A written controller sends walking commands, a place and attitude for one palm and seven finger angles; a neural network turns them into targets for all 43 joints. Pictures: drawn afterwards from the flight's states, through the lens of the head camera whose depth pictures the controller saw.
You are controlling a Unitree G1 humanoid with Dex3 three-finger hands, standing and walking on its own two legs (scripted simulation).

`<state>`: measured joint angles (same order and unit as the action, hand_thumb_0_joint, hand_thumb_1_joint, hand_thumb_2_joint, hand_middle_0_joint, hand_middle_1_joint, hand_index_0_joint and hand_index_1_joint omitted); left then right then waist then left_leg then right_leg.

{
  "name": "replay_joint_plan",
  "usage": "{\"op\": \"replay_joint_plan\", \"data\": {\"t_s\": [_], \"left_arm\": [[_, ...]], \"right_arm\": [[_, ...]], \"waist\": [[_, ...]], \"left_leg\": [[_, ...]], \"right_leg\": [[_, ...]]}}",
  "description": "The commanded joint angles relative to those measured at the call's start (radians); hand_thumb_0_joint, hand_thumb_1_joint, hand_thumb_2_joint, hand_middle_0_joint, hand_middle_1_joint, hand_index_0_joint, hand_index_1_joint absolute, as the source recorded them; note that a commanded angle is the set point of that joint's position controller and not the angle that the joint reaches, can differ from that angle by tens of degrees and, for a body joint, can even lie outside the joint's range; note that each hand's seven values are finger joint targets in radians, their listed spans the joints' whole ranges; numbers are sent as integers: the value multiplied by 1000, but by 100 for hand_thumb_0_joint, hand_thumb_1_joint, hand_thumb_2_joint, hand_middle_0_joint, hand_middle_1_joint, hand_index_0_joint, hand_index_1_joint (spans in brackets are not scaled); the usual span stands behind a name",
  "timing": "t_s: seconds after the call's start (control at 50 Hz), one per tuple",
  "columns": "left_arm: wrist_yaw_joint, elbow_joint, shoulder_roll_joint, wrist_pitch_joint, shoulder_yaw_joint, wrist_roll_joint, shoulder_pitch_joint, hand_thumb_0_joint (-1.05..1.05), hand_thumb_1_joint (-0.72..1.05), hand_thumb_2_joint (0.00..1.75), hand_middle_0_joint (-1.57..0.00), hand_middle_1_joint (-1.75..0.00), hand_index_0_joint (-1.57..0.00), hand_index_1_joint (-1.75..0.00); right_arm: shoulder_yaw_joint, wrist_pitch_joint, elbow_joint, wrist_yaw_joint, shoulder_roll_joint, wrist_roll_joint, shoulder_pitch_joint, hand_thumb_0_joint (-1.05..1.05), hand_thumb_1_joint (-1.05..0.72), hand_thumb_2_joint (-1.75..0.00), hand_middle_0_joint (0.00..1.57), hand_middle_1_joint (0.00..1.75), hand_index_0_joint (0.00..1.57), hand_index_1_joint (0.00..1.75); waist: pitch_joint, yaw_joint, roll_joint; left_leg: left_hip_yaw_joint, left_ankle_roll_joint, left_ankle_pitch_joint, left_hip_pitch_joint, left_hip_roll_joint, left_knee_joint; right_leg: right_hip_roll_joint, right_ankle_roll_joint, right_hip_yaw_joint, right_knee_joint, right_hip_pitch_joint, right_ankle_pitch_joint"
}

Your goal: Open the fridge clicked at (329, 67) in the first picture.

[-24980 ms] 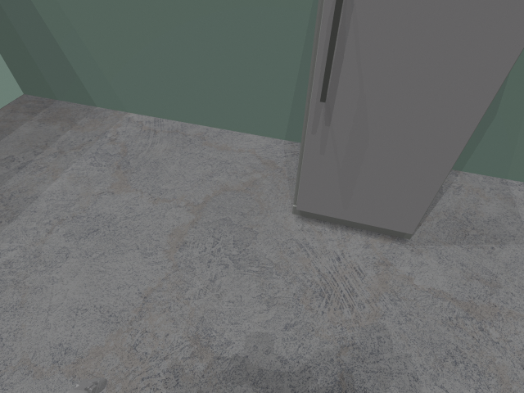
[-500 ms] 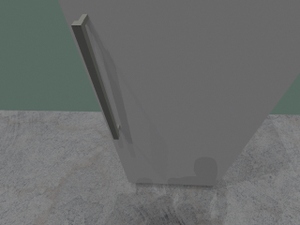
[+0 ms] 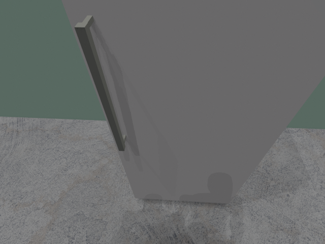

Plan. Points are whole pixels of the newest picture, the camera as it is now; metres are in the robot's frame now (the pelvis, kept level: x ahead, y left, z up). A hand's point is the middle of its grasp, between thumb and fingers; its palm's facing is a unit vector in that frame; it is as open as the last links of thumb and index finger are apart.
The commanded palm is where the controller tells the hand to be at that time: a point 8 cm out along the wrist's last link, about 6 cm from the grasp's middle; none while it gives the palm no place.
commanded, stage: look again from close up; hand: left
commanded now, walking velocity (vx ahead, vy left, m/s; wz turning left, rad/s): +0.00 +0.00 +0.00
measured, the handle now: (109, 100) +0.42 +0.16 +0.13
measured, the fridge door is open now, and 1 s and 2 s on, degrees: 0 0 0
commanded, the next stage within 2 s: raise the hand to about handle height in 0.58 s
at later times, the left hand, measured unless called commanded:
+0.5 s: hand out of the picture -0.01 +0.18 -0.17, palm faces +0.03 -0.98 -0.21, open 7.3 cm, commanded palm none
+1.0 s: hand (85, 213) +0.18 +0.18 +0.04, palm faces -0.03 -1.00 +0.02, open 8.0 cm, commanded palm +0.10 +0.25 -0.02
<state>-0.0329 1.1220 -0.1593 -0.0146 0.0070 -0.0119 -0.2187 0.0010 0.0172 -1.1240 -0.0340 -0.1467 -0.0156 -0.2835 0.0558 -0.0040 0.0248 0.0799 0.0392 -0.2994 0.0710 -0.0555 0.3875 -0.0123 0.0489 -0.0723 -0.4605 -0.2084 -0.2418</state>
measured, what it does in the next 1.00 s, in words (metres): shifts its weight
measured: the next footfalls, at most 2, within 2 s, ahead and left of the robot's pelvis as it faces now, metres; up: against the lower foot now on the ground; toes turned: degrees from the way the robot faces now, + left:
none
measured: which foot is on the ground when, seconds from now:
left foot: down 0.00-1.00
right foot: down 0.00-1.00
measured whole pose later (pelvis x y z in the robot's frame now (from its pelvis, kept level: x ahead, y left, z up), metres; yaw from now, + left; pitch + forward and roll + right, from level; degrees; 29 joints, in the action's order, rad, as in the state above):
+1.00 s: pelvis -0.05 +0.02 -0.03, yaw +1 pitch +3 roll +1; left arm 0.23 0.10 -0.15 -0.45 0.08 0.23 -0.33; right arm 0.06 0.30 -0.61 -0.01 -0.28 0.02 -0.18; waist -0.08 0.03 -0.02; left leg 0.08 0.00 -0.41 0.38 -0.02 0.74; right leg 0.05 0.02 -0.06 -0.76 -0.49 -0.31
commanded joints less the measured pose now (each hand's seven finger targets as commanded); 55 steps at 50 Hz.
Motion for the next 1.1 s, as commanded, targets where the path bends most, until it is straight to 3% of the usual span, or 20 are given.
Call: {"op": "replay_joint_plan", "data": {"t_s": [0.0,0.28,0.4,0.64,0.66,0.68,0.7,0.72,0.74,0.76,0.8,0.82,0.86,0.88,0.9,0.92,0.96,1.0,1.02,1.08], "left_arm": [[-2,-29,-113,-21,17,0,-52,0,90,90,-20,-30,-20,-30],[0,-27,-107,-16,17,1,-62,0,90,90,-20,-30,-20,-30],[0,-24,-97,-18,15,0,-70,0,90,90,-20,-30,-20,-30],[-1,-14,-89,-16,14,-1,-82,0,90,90,-20,-30,-20,-30],[-41,32,-116,-34,13,-5,-209,0,90,90,-20,-30,-20,-30],[-18,-1490,-331,-265,90,218,581,0,88,89,-20,-32,-20,-32],[-74,-1436,-404,-231,183,164,408,0,85,88,-20,-33,-20,-33],[-94,-1249,-209,-174,56,133,138,0,83,87,-21,-34,-21,-34],[-98,-996,20,-65,-58,143,-158,0,81,86,-21,-36,-21,-36],[-74,-1173,24,-71,-59,200,-57,0,78,85,-21,-37,-21,-37],[-34,-1195,-48,-171,5,180,-33,0,74,83,-21,-40,-21,-40],[-6,-1118,-52,-219,43,184,-97,0,71,82,-21,-42,-21,-42],[101,-949,35,-328,38,227,-346,0,67,80,-22,-45,-22,-45],[163,-965,32,-396,53,252,-418,0,64,79,-22,-47,-22,-47],[231,-937,-27,-446,133,267,-494,0,62,78,-22,-48,-22,-48],[306,-983,-45,-493,129,280,-470,0,60,77,-22,-50,-22,-50],[356,-995,-142,-475,209,251,-436,0,55,75,-22,-53,-22,-53],[338,-1130,-198,-421,257,256,-350,0,50,73,-23,-55,-23,-55],[323,-1239,-158,-406,209,267,-296,0,48,72,-23,-57,-23,-57],[229,-1498,-171,-456,225,267,-98,0,41,69,-24,-62,-24,-62]], "right_arm": [[8,10,14,-6,-73,-1,-92,0,-90,-90,20,30,20,30],[6,7,4,-2,-65,-2,-107,0,-90,-90,20,30,20,30],[6,12,1,-4,-56,-1,-112,0,-90,-90,20,30,20,30],[7,11,-4,-4,-54,-1,-117,0,-90,-90,20,30,20,30],[21,23,63,8,-111,12,30,0,-90,-90,20,30,20,30],[18,183,416,-44,-291,62,22,0,-90,-90,20,30,20,30],[-13,256,384,-70,-193,65,116,0,-90,-90,20,30,20,30],[10,291,364,-69,-215,37,86,0,-90,-90,20,30,20,30],[8,303,343,-60,-149,66,78,0,-90,-90,20,30,20,30],[11,320,400,-57,-195,84,86,0,-90,-90,20,30,20,30],[42,353,465,-58,-226,58,100,0,-90,-90,20,30,20,30],[55,359,483,-50,-226,47,79,0,-90,-90,20,30,20,30],[65,363,541,-21,-220,40,109,0,-90,-90,20,30,20,30],[73,358,577,-3,-224,37,128,0,-90,-90,20,30,20,30],[90,340,611,22,-241,38,137,0,-90,-90,20,30,20,30],[89,327,662,42,-257,33,163,0,-90,-90,20,30,20,30],[94,298,730,44,-258,44,196,0,-90,-90,20,30,20,30],[93,254,772,35,-254,48,199,0,-90,-90,20,30,20,30],[80,243,814,27,-239,53,206,0,-90,-90,20,30,20,30],[68,252,827,6,-203,44,130,0,-90,-90,20,30,20,30]], "waist": [[-10,4,-30],[35,2,-34],[12,1,-19],[39,1,-23],[-32,-53,-59],[-518,77,129],[-389,7,276],[-392,7,247],[-205,17,89],[-117,27,3],[-34,49,-167],[-27,32,-272],[33,-20,-388],[17,-38,-383],[-10,-68,-281],[-36,-57,-196],[-99,-73,-132],[-137,-88,-43],[-157,-74,-26],[-269,-35,111]], "left_leg": [[-39,-45,166,65,-62,-60],[-45,-47,92,99,-53,-69],[-51,-50,134,89,-61,-73],[-53,-51,110,104,-58,-75],[3,-25,160,159,-68,177],[-51,-60,243,-28,57,21],[1,-58,262,-50,47,21],[-33,-50,255,35,45,4],[-54,-54,214,127,21,5],[-84,-59,155,153,19,13],[-77,-65,55,217,39,80],[-72,-61,7,284,52,115],[-65,-45,-66,435,61,192],[-53,-38,-65,469,69,225],[-37,-25,-36,453,80,250],[-27,-22,-19,450,93,283],[-3,-36,-12,504,105,321],[2,-43,-21,530,110,328],[3,-48,-37,527,106,322],[-33,-53,6,447,82,341]], "right_leg": [[134,9,124,79,63,298],[130,6,134,121,22,113],[127,6,123,98,41,182],[127,2,124,103,18,139],[195,-35,181,41,79,698],[107,-18,148,-10,207,463],[64,-7,153,-29,158,298],[56,3,84,-38,142,161],[49,-13,54,-2,45,124],[54,-33,38,5,-8,78],[54,-47,25,27,-132,-93],[48,-52,25,19,-180,-184],[49,-51,25,-41,-251,-288],[47,-45,33,-72,-241,-278],[50,-23,46,-106,-198,-224],[56,-10,38,-146,-190,-156],[59,-8,47,-198,-192,-90],[57,-14,62,-219,-201,-101],[55,-17,58,-228,-212,-121],[36,-18,53,-269,-230,-69]]}}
